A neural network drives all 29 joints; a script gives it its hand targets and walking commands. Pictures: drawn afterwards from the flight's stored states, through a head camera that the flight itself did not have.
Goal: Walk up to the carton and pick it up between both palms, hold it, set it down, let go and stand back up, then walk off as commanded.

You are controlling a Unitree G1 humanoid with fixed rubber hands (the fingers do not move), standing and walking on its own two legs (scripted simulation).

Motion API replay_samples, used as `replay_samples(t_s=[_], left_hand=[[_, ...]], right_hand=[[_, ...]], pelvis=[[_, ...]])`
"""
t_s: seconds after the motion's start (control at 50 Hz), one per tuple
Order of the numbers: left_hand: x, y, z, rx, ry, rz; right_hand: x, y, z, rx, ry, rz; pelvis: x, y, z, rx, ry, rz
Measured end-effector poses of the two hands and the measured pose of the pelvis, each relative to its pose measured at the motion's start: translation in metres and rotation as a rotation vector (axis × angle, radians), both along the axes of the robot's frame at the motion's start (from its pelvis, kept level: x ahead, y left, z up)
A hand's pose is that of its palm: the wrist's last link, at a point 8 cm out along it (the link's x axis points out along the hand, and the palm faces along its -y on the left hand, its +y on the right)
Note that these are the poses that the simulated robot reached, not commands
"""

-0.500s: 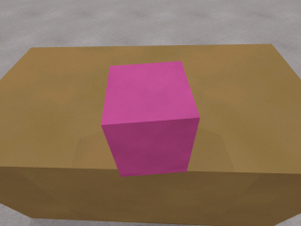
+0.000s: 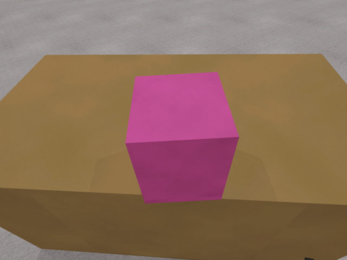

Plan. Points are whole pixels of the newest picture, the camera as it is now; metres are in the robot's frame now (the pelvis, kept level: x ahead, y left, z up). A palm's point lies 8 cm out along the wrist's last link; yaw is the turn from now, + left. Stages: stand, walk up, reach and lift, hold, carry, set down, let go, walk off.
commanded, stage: walk up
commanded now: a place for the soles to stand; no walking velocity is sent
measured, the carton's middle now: (179, 140) +0.40 +0.02 +0.07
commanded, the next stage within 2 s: reach and lift in 0.30 s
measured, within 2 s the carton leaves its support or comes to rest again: neither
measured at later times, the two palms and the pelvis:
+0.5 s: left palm out of the picture +0.15 +0.28 -0.10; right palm out of the picture +0.13 -0.30 -0.12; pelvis -0.02 -0.01 -0.02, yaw -1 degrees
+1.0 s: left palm out of the picture +0.12 +0.26 -0.04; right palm out of the picture +0.14 -0.26 -0.06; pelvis -0.01 -0.03 +0.00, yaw -1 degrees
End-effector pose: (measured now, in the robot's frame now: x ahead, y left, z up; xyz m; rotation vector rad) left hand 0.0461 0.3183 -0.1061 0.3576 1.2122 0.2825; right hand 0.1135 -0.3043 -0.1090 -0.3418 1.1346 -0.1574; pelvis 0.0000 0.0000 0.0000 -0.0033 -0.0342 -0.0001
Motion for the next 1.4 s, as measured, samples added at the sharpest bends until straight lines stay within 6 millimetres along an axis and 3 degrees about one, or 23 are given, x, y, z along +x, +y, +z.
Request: replay_samples(t_s=[0.34,0.4,0.48,0.54,0.6,0.68,0.78,0.92,1.1,1.4], left_hand=[[0.023,0.002,0.003,0.012,-0.026,-0.012],[0.05,-0.004,-0.002,0.016,0.009,0.019],[0.097,-0.032,-0.001,-0.023,-0.042,-0.036],[0.124,-0.058,0.009,-0.073,-0.132,-0.078],[0.134,-0.073,0.019,-0.108,-0.204,-0.084],[0.126,-0.07,0.027,-0.094,-0.234,-0.047],[0.096,-0.052,0.033,-0.062,-0.212,0.014],[0.071,-0.049,0.052,-0.075,-0.274,0.025],[0.083,-0.063,0.076,-0.106,-0.376,-0.047],[0.1,-0.081,0.096,-0.175,-0.54,-0.091]], right_hand=[[-0.012,-0.007,-0.003,-0.012,0.01,-0.018],[-0.002,-0.005,-0.012,0.018,-0.041,-0.02],[0.015,0.002,-0.016,0.054,-0.121,0.009],[0.023,0.005,-0.006,0.069,-0.191,0.023],[0.025,0.005,0.011,0.057,-0.25,0.032],[0.025,0.0,0.031,0.028,-0.291,0.044],[0.024,0.0,0.044,0.021,-0.3,0.064],[0.023,0.025,0.048,0.081,-0.351,0.063],[0.021,0.061,0.05,0.174,-0.42,0.031],[0.025,0.059,0.098,0.158,-0.549,-0.015]], pelvis=[[0.001,-0.001,-0.003,0.001,0.009,-0.005],[-0.009,-0.005,-0.013,-0.006,0.018,-0.011],[-0.018,-0.011,-0.021,-0.017,0.017,-0.015],[-0.018,-0.017,-0.019,-0.02,0.011,-0.019],[-0.014,-0.023,-0.015,-0.014,-0.005,-0.03],[-0.011,-0.031,-0.01,0.0,-0.044,-0.031],[-0.011,-0.035,-0.005,0.005,-0.078,-0.026],[-0.013,-0.032,0.0,0.006,-0.08,-0.018],[-0.015,-0.026,0.002,0.005,-0.077,-0.036],[-0.008,-0.026,0.007,0.002,-0.054,-0.051]])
